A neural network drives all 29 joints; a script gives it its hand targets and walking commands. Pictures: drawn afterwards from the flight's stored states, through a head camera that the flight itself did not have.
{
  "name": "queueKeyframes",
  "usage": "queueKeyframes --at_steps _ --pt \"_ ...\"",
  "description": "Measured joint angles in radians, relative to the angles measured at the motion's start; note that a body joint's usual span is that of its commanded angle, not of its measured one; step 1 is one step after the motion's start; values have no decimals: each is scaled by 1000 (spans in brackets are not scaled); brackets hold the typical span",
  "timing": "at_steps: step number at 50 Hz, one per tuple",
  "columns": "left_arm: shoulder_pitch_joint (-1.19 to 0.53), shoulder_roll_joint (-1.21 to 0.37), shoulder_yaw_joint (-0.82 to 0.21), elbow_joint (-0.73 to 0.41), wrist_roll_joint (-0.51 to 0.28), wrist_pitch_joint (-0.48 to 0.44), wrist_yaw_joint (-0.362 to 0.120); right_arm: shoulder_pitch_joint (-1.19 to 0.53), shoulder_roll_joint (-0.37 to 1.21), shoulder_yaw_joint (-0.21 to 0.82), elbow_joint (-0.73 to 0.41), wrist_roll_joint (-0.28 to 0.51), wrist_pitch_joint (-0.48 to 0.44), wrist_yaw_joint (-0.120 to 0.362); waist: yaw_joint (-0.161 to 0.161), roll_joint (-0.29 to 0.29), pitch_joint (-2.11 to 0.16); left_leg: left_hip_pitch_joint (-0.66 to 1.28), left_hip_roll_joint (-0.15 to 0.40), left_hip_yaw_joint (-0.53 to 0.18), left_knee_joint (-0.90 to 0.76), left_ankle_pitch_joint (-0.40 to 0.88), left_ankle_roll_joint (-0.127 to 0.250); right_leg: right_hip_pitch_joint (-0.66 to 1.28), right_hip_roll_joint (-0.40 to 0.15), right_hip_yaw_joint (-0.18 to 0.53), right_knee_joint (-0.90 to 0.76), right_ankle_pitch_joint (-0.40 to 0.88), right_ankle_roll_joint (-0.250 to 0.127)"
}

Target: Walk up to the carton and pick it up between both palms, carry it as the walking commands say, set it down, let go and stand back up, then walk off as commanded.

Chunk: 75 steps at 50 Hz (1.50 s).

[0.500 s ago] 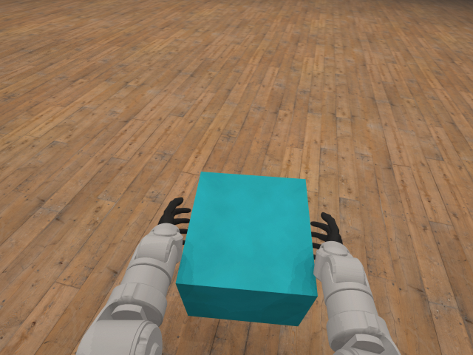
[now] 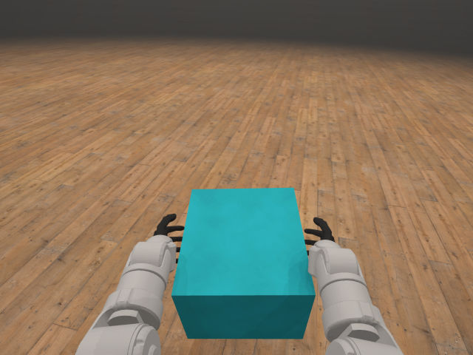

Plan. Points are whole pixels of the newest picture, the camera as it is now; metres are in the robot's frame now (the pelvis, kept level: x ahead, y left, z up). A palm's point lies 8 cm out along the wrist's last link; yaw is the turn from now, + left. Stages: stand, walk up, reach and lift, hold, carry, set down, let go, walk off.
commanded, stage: reach and lift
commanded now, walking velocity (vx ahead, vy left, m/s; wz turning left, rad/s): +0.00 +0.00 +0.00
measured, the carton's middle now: (243, 259) +0.35 -0.01 +0.00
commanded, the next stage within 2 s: hold in 1.08 s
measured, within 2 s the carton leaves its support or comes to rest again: neither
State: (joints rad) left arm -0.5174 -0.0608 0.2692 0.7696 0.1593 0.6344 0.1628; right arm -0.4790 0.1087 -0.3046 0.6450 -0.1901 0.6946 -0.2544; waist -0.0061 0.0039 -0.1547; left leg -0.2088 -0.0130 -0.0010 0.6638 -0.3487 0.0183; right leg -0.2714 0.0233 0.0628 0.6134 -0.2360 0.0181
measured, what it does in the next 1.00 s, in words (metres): stands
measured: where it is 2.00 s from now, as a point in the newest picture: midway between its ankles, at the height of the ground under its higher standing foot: outside the picture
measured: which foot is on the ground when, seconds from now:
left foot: down 0.00-1.00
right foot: down 0.00-1.00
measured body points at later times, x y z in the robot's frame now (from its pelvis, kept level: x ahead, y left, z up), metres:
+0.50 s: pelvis +0.00 -0.01 +0.01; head -0.09 -0.01 +0.45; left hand +0.32 +0.15 +0.05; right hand +0.31 -0.17 +0.06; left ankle +0.01 +0.10 -0.72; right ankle +0.07 -0.13 -0.72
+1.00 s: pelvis +0.00 -0.01 +0.01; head -0.11 -0.01 +0.44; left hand +0.31 +0.15 +0.06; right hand +0.30 -0.16 +0.05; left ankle +0.01 +0.10 -0.72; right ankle +0.07 -0.13 -0.72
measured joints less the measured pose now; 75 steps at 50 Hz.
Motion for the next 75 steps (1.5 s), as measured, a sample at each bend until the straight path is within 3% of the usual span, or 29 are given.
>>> queueKeyframes --at_steps 6,14,26,34,75 --pt "3 4 2 0 0 24 5 -26 -4 -5 52 -18 0 11 -1 6 11 33 1 0 -18 3 2 33 0 0 -19 4 1" --pt "23 -1 2 -1 0 25 -1 25 -4 7 17 -18 3 39 -1 8 16 42 2 -1 -55 19 -2 40 0 0 -49 15 -1" --pt "51 -11 -9 -42 0 31 -20 77 0 36 -73 -18 23 39 7 8 17 47 2 -2 -83 39 -6 42 0 0 -70 30 -5" --pt "51 -11 -9 -52 0 42 -12 68 2 36 -66 -18 23 37 19 8 19 50 2 -2 -83 43 -7 44 0 0 -70 36 -6" --pt "79 -13 -13 -61 0 42 -19 124 18 40 -102 -18 30 34 20 10 19 60 2 -2 -85 46 -7 55 0 0 -71 38 -7"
